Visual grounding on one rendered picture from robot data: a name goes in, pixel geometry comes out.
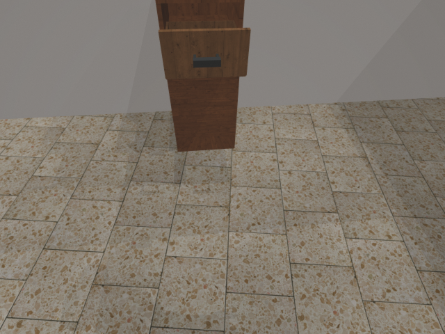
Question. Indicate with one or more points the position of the handle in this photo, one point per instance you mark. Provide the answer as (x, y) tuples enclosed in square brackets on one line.
[(206, 61)]

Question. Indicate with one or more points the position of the cabinet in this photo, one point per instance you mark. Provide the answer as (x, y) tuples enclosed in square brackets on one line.
[(204, 110)]

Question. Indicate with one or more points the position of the drawer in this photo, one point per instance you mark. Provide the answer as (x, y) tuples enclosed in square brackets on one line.
[(180, 40)]

